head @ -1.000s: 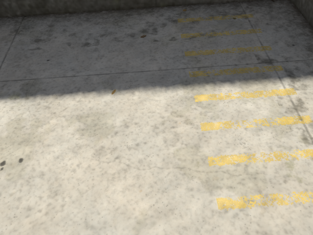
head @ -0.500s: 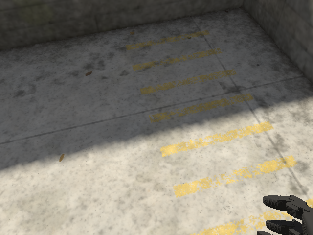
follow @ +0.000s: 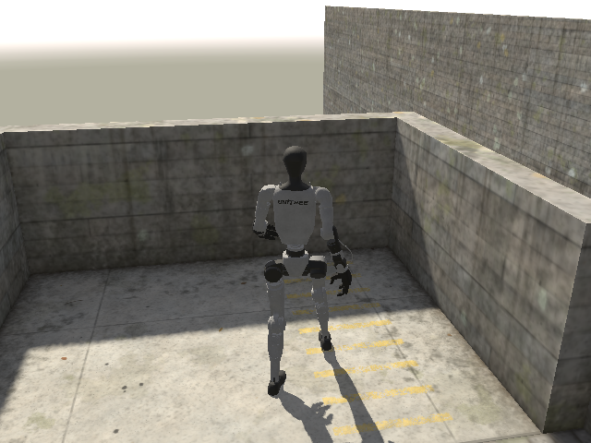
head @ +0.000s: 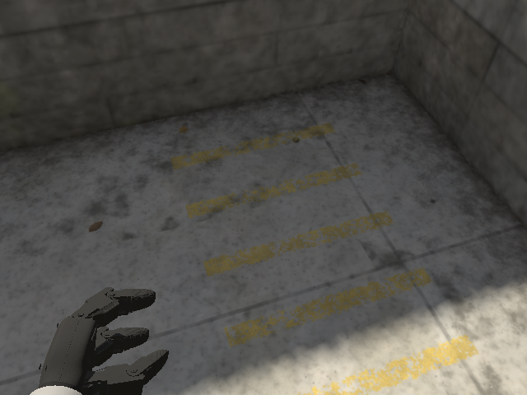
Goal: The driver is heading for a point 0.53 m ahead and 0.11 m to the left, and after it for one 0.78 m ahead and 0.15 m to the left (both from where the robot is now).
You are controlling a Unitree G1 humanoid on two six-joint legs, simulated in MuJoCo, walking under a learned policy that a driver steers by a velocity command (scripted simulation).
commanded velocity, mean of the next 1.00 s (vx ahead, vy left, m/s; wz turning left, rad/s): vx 0.58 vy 0.00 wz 0.50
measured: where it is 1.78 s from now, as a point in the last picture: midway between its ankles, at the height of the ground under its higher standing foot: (194, 338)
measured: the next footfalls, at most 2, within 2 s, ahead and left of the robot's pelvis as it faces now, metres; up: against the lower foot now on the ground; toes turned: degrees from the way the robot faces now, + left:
right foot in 0.08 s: +0.29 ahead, -0.17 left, +0.00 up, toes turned +11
left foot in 0.50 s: +0.61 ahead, +0.21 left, +0.00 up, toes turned +32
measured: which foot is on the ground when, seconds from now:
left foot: down 0.00-0.10, up 0.12-0.48, down 0.50-1.00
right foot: up 0.00-0.06, down 0.08-0.50, up 0.52-0.94, down 0.96-1.00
